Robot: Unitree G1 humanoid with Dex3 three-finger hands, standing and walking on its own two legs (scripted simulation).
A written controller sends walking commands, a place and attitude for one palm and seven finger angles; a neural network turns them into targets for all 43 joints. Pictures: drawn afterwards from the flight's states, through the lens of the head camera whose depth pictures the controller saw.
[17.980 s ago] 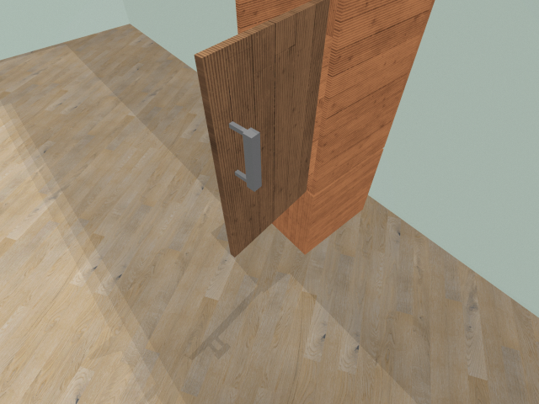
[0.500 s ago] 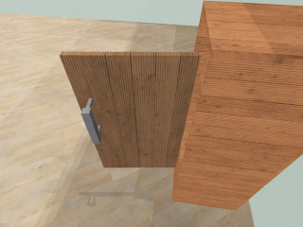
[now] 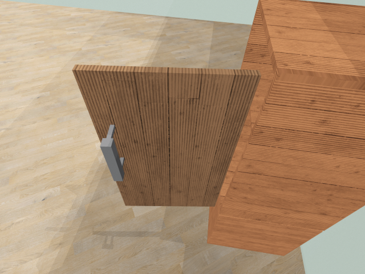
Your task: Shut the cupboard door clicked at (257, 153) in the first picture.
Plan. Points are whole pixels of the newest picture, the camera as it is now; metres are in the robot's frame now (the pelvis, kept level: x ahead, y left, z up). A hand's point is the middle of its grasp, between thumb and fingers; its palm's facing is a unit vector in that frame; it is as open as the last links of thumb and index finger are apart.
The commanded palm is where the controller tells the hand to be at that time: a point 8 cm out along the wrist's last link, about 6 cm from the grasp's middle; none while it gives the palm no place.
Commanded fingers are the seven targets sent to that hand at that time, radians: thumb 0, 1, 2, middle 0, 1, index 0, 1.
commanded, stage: come to a stop and stand still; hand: left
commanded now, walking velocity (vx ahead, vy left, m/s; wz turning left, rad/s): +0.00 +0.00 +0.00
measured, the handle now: (115, 154) +0.37 +0.19 +0.03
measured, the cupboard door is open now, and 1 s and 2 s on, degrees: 99 99 99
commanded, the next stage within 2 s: look again from close up in 0.42 s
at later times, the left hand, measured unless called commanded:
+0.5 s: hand out of the picture +0.03 +0.19 -0.18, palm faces +0.02 -0.98 -0.20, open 7.4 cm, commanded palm none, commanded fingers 0.00 0.90 0.90 -0.20 -0.30 -0.20 -0.30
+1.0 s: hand out of the picture +0.01 +0.18 -0.18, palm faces +0.02 -0.98 -0.17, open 7.4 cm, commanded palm none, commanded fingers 0.00 0.90 0.90 -0.20 -0.30 -0.20 -0.30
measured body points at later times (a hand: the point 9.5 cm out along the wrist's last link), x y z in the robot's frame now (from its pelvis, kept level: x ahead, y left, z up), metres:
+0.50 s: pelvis +0.02 +0.02 +0.00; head +0.04 +0.03 +0.45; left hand +0.03 +0.24 -0.16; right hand +0.03 -0.21 -0.16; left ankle -0.04 +0.08 -0.74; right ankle -0.04 -0.12 -0.74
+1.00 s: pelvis +0.02 +0.01 +0.00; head +0.04 +0.03 +0.45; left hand +0.01 +0.23 -0.17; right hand +0.02 -0.21 -0.16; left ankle -0.04 +0.08 -0.74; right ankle -0.04 -0.12 -0.74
